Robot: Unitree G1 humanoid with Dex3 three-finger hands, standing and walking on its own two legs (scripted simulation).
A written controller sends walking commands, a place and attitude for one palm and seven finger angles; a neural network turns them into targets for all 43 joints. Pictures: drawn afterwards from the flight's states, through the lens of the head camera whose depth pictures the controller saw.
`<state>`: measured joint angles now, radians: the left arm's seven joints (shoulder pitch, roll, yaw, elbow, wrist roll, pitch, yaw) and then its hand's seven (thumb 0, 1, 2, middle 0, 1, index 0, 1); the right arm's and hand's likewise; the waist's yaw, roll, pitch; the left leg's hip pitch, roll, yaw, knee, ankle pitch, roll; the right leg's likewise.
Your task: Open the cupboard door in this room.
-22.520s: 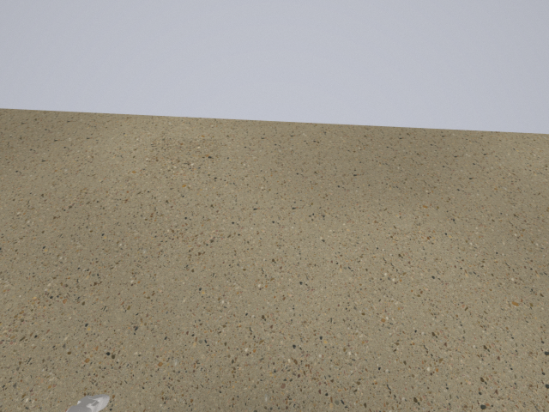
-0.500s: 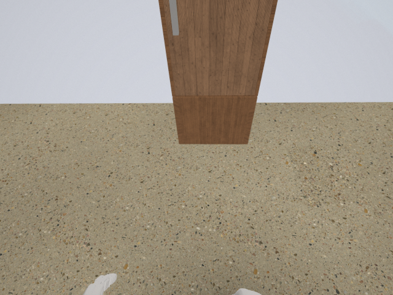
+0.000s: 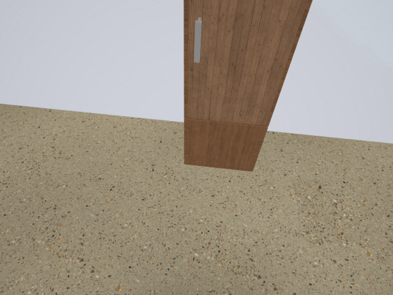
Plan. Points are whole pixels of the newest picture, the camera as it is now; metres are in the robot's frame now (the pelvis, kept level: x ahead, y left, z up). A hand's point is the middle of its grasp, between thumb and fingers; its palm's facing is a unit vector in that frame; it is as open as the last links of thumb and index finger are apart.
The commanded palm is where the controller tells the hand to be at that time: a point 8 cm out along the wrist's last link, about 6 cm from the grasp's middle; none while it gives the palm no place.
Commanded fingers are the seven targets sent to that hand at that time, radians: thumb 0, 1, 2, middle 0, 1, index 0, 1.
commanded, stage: stand and wait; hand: left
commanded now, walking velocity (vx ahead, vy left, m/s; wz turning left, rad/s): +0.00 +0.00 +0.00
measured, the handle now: (198, 40) +0.99 +0.07 +0.08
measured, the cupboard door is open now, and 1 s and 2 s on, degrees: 0 0 0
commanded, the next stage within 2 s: look at it before walking up in 0.32 s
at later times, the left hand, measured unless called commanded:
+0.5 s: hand out of the picture +0.00 +0.16 -0.18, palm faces +0.01 -0.99 -0.16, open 7.4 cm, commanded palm none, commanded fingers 0.00 0.90 0.90 -0.20 -0.30 -0.20 -0.30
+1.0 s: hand out of the picture +0.00 +0.16 -0.18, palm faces +0.02 -0.99 -0.16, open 7.4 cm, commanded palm none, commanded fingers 0.00 0.90 0.90 -0.20 -0.30 -0.20 -0.30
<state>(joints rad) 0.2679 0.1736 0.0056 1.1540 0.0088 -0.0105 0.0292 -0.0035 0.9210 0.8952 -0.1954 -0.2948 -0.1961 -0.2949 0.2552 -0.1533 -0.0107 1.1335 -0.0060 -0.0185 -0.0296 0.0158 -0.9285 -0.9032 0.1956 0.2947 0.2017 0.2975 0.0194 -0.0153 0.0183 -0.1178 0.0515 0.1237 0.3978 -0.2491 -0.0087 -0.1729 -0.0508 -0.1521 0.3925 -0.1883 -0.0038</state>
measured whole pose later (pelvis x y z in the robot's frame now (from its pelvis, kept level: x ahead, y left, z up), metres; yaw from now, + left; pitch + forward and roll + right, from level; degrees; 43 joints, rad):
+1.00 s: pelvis +0.02 +0.01 +0.00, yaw -1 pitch -1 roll +0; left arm 0.30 0.12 0.00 1.16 0.01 -0.02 0.04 0.01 0.91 0.90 -0.20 -0.29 -0.20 -0.30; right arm 0.30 -0.11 -0.01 1.17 0.00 -0.03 -0.04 0.01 -0.90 -0.90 0.20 0.29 0.20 0.30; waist 0.00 -0.01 0.04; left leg -0.08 0.04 0.14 0.39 -0.28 0.00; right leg -0.16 -0.06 -0.13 0.42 -0.23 0.01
